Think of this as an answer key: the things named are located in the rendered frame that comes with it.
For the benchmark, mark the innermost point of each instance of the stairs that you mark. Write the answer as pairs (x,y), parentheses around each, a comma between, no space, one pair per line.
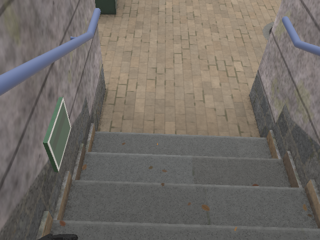
(154,186)

